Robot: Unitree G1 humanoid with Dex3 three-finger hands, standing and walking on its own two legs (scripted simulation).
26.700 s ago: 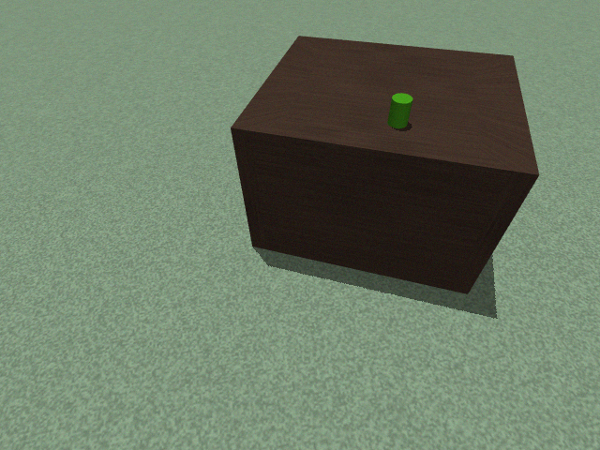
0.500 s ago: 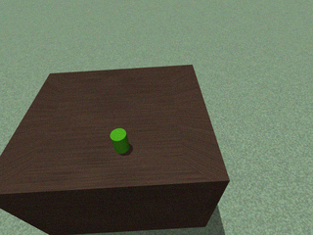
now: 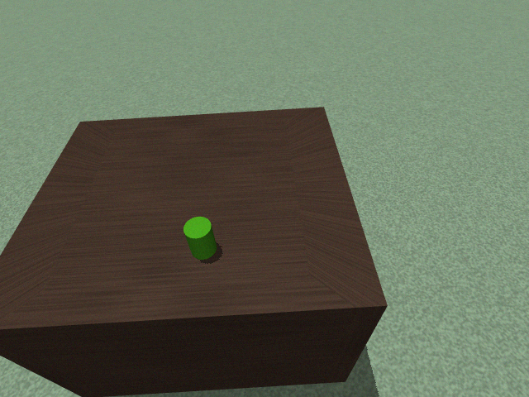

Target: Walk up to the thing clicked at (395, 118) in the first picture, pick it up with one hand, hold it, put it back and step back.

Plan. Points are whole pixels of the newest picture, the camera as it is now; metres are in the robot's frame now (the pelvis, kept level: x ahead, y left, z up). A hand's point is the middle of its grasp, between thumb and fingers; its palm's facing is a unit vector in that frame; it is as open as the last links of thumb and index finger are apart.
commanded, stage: stand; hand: left
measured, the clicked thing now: (200, 238) +0.50 +0.18 -0.14
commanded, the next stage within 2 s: step back in 1.38 s
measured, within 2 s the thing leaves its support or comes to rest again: neither
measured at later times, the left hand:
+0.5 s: hand out of the picture +0.08 +0.25 -0.15, palm faces -0.02 -0.94 -0.35, open 7.4 cm
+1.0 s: hand out of the picture +0.08 +0.26 -0.15, palm faces -0.03 -0.94 -0.35, open 7.4 cm
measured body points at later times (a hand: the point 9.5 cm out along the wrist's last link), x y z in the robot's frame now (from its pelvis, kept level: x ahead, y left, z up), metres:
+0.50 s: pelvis +0.00 +0.00 +0.00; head +0.01 +0.00 +0.45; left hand +0.08 +0.30 -0.13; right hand +0.07 -0.30 -0.14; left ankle -0.02 +0.15 -0.75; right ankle +0.01 -0.12 -0.75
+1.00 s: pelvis +0.00 +0.00 +0.00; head +0.01 +0.00 +0.45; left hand +0.08 +0.30 -0.13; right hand +0.07 -0.30 -0.14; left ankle -0.02 +0.15 -0.75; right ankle +0.01 -0.12 -0.75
